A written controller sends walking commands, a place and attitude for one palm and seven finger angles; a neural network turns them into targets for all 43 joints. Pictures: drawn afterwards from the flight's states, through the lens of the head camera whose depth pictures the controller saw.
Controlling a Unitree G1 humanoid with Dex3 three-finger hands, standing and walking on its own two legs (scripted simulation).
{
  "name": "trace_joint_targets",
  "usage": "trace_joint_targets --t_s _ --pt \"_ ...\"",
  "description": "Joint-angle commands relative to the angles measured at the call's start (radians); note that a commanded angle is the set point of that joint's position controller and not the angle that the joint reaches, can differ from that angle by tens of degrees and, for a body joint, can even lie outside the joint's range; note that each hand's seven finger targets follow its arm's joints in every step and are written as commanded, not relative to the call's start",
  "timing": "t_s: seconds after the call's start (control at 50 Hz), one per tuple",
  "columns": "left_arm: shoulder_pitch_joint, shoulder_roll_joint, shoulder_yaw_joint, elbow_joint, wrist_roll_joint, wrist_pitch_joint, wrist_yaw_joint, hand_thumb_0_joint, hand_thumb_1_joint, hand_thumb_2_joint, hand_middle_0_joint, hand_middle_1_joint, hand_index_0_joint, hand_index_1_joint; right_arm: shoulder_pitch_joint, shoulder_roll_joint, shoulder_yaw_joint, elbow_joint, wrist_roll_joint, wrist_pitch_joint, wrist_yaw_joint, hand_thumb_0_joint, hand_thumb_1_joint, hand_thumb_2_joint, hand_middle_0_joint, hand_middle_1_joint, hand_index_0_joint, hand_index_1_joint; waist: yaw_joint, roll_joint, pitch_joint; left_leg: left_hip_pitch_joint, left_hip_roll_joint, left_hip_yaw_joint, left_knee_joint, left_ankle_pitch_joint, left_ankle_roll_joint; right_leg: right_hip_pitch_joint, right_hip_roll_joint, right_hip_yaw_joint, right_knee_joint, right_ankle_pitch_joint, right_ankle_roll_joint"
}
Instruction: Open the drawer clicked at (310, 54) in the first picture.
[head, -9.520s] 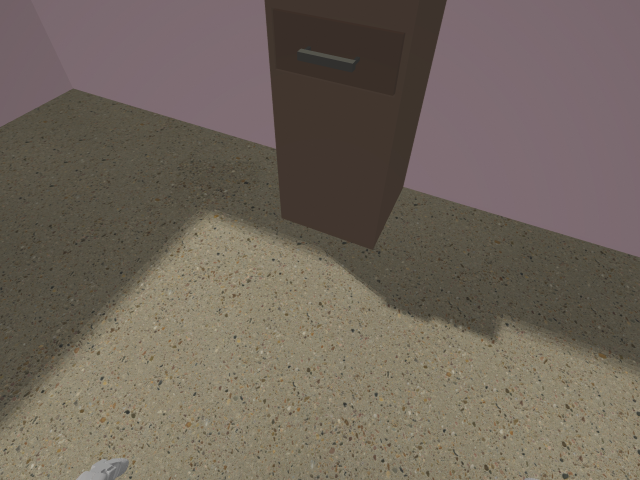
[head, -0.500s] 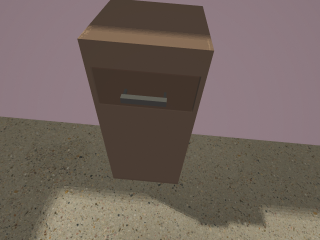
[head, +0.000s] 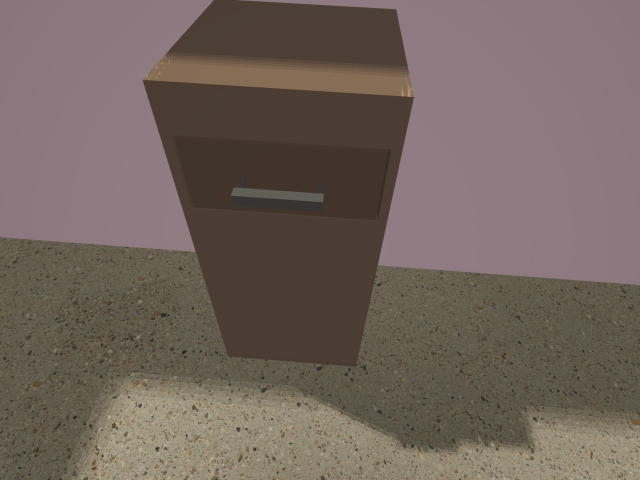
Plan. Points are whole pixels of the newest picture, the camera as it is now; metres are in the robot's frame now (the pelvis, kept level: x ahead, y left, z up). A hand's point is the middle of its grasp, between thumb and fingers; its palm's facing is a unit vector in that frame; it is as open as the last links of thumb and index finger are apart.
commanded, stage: look again from close up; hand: left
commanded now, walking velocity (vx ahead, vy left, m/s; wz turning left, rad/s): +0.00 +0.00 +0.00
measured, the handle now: (279, 192) +0.61 +0.12 +0.00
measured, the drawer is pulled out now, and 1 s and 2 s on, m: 0.00 0.00 0.00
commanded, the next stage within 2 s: shuffle to correct the standing spot in 0.22 s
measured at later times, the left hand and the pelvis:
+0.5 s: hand out of the picture -0.01 +0.14 -0.18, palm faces +0.03 -0.99 -0.14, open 7.3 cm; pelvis +0.02 -0.01 +0.00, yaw +0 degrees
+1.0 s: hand out of the picture +0.07 +0.10 -0.18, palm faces +0.07 -0.99 -0.13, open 7.3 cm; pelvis +0.09 -0.03 +0.00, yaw +0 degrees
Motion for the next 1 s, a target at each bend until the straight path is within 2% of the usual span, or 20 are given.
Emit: trace_joint_targets --t_s 0.0,0.3,0.36,0.38,0.42,0.48,0.58,0.62,0.64,0.68,0.7,0.72,0.76,0.78,0.8,0.82,0.86,0.9,0.94,0.98 --pt "0.074 0.084 0.021 -0.024 -0.004 -0.014 0.009 0.000 0.900 0.900 -0.200 -0.300 -0.200 -0.300 0.071 -0.076 -0.007 -0.022 0.004 -0.010 -0.005 0.000 -0.900 -0.900 0.200 0.300 0.200 0.300 -0.004 -0.014 0.088 -0.063 0.108 -0.152 -0.148 -0.166 -0.024 -0.034 -0.060 0.104 -0.115 -0.124 -0.042" --pt "0.052 0.084 0.024 -0.030 -0.007 -0.013 0.008 0.000 0.900 0.900 -0.200 -0.300 -0.200 -0.300 0.078 -0.074 -0.004 -0.014 0.002 -0.011 -0.006 0.000 -0.900 -0.900 0.200 0.300 0.200 0.300 -0.002 0.012 0.082 -0.062 0.114 -0.151 -0.152 -0.146 -0.029 -0.010 -0.054 0.094 -0.113 -0.094 -0.044" --pt "0.062 0.079 0.024 -0.022 -0.003 -0.010 0.002 0.000 0.900 0.900 -0.200 -0.300 -0.200 -0.300 0.087 -0.085 -0.007 -0.003 -0.002 -0.009 -0.010 0.000 -0.900 -0.900 0.200 0.300 0.200 0.300 -0.005 0.004 0.068 -0.054 0.131 -0.176 -0.184 -0.292 -0.019 -0.011 -0.031 0.077 -0.101 -0.206 -0.040" --pt "0.065 0.074 0.026 -0.022 -0.001 -0.006 -0.001 0.000 0.900 0.900 -0.200 -0.300 -0.200 -0.300 0.086 -0.091 -0.012 -0.002 -0.004 -0.008 -0.012 0.000 -0.900 -0.900 0.200 0.300 0.200 0.300 -0.005 0.027 0.073 -0.063 0.143 -0.189 -0.204 -0.350 -0.015 -0.019 -0.022 0.066 -0.085 -0.234 -0.038" --pt "0.072 0.067 0.029 -0.021 0.005 0.000 -0.008 0.000 0.900 0.900 -0.200 -0.300 -0.200 -0.300 0.077 -0.108 -0.019 -0.006 -0.006 -0.005 -0.015 0.000 -0.900 -0.900 0.200 0.300 0.200 0.300 -0.001 0.047 0.116 -0.102 0.170 -0.218 -0.237 -0.428 -0.001 -0.030 -0.002 0.042 -0.049 -0.239 -0.037" --pt "0.085 0.057 0.033 -0.025 0.008 0.004 -0.019 0.000 0.900 0.900 -0.200 -0.300 -0.200 -0.300 0.080 -0.126 -0.029 -0.008 -0.006 -0.009 -0.021 0.000 -0.900 -0.900 0.200 0.300 0.200 0.300 0.001 0.058 0.126 -0.105 0.207 -0.252 -0.260 -0.451 0.021 -0.030 0.014 0.020 0.002 -0.187 -0.043" --pt "0.107 0.058 0.041 -0.029 0.008 0.004 -0.031 0.000 0.900 0.900 -0.200 -0.300 -0.200 -0.300 0.074 -0.133 -0.037 -0.017 -0.006 -0.017 -0.027 0.000 -0.900 -0.900 0.200 0.300 0.200 0.300 0.006 0.058 0.135 -0.093 0.218 -0.238 -0.221 -0.407 0.032 -0.030 0.006 0.031 0.003 -0.155 -0.054" --pt "0.119 0.066 0.044 -0.026 0.007 0.001 -0.032 0.000 0.900 0.900 -0.200 -0.300 -0.200 -0.300 0.072 -0.123 -0.035 -0.020 -0.006 -0.020 -0.029 0.000 -0.900 -0.900 0.200 0.300 0.200 0.300 0.008 0.005 0.129 -0.104 0.194 -0.200 -0.162 -0.357 0.023 -0.009 -0.012 0.069 -0.034 -0.167 -0.067" --pt "0.133 0.070 0.047 -0.023 0.006 -0.002 -0.031 0.000 0.900 0.900 -0.200 -0.300 -0.200 -0.300 0.065 -0.110 -0.032 -0.023 -0.004 -0.022 -0.030 0.000 -0.900 -0.900 0.200 0.300 0.200 0.300 0.013 -0.029 0.123 -0.116 0.167 -0.160 -0.101 -0.304 0.013 0.013 -0.031 0.112 -0.070 -0.170 -0.081" --pt "0.166 0.097 0.053 -0.007 0.002 -0.006 -0.025 0.000 0.900 0.900 -0.200 -0.300 -0.200 -0.300 0.053 -0.071 -0.018 -0.030 -0.003 -0.028 -0.028 0.000 -0.900 -0.900 0.200 0.300 0.200 0.300 0.022 -0.152 0.105 -0.162 0.089 -0.035 0.072 -0.182 -0.015 0.087 -0.099 0.209 -0.137 -0.135 -0.124" --pt "0.181 0.111 0.057 0.002 0.000 -0.011 -0.018 0.000 0.900 0.900 -0.200 -0.300 -0.200 -0.300 0.043 -0.047 -0.010 -0.035 -0.003 -0.030 -0.027 0.000 -0.900 -0.900 0.200 0.300 0.200 0.300 0.022 -0.199 0.088 -0.197 0.057 0.015 0.170 -0.164 -0.032 0.133 -0.154 0.275 -0.168 -0.048 -0.156" --pt "0.178 0.106 0.054 0.003 -0.003 -0.015 -0.013 0.000 0.900 0.900 -0.200 -0.300 -0.200 -0.300 0.010 -0.043 -0.005 -0.044 -0.004 -0.028 -0.027 0.000 -0.900 -0.900 0.200 0.300 0.200 0.300 0.028 -0.173 0.095 -0.208 0.065 -0.001 0.233 -0.220 -0.039 0.133 -0.192 0.289 -0.177 0.120 -0.181" --pt "0.131 0.090 0.041 0.001 -0.004 -0.024 -0.003 0.000 0.900 0.900 -0.200 -0.300 -0.200 -0.300 0.016 -0.023 0.005 -0.034 0.004 -0.024 -0.028 0.000 -0.900 -0.900 0.200 0.300 0.200 0.300 0.000 -0.065 0.067 -0.145 0.091 -0.035 0.221 -0.207 -0.049 0.134 -0.200 0.225 -0.122 0.444 -0.191" --pt "0.095 0.084 0.036 0.001 -0.008 -0.029 0.003 0.000 0.900 0.900 -0.200 -0.300 -0.200 -0.300 0.028 -0.016 0.011 -0.020 0.009 -0.024 -0.030 0.000 -0.900 -0.900 0.200 0.300 0.200 0.300 -0.019 -0.031 0.051 -0.075 0.104 -0.051 0.112 -0.128 -0.054 0.124 -0.178 0.180 -0.076 0.568 -0.173" --pt "0.078 0.088 0.029 0.002 -0.013 -0.031 0.005 0.000 0.900 0.900 -0.200 -0.300 -0.200 -0.300 0.056 -0.023 0.013 -0.001 0.014 -0.025 -0.031 0.000 -0.900 -0.900 0.200 0.300 0.200 0.300 -0.031 -0.007 0.017 0.028 0.110 -0.059 -0.002 0.095 -0.052 0.112 -0.136 0.124 -0.031 0.624 -0.127" --pt "0.080 0.083 0.027 -0.002 -0.017 -0.029 0.008 0.000 0.900 0.900 -0.200 -0.300 -0.200 -0.300 0.069 -0.046 0.011 0.012 0.013 -0.027 -0.037 0.000 -0.900 -0.900 0.200 0.300 0.200 0.300 -0.022 0.002 -0.021 0.109 0.133 -0.074 -0.024 0.340 -0.046 0.111 -0.084 0.083 -0.005 0.603 -0.076" --pt "0.088 0.100 0.033 -0.008 -0.012 -0.017 0.020 0.000 0.900 0.900 -0.200 -0.300 -0.200 -0.300 0.059 -0.079 -0.001 0.013 0.017 -0.026 -0.046 0.000 -0.900 -0.900 0.200 0.300 0.200 0.300 -0.006 0.100 0.005 0.143 0.145 -0.061 0.045 0.612 -0.037 0.094 -0.071 0.080 0.016 0.569 -0.044" --pt "0.084 0.122 0.042 -0.018 -0.012 -0.009 0.025 0.000 0.900 0.900 -0.200 -0.300 -0.200 -0.300 0.056 -0.095 -0.010 -0.003 0.013 -0.013 -0.048 0.000 -0.900 -0.900 0.200 0.300 0.200 0.300 -0.005 0.054 0.001 0.145 0.146 -0.062 0.063 0.643 -0.041 0.095 -0.077 0.072 0.049 0.593 -0.047" --pt "0.071 0.130 0.050 -0.036 -0.010 -0.003 0.024 0.000 0.900 0.900 -0.200 -0.300 -0.200 -0.300 0.035 -0.116 -0.023 -0.030 0.009 -0.004 -0.046 0.000 -0.900 -0.900 0.200 0.300 0.200 0.300 -0.005 0.022 -0.029 0.153 0.145 -0.049 0.083 0.609 -0.041 0.090 -0.087 0.070 0.072 0.624 -0.047" --pt "0.038 0.133 0.055 -0.061 -0.007 0.003 0.022 0.000 0.900 0.900 -0.200 -0.300 -0.200 -0.300 0.023 -0.128 -0.033 -0.048 0.006 0.003 -0.043 0.000 -0.900 -0.900 0.200 0.300 0.200 0.300 -0.009 -0.002 -0.035 0.151 0.150 -0.050 0.083 0.587 -0.040 0.075 -0.084 0.071 0.087 0.590 -0.048"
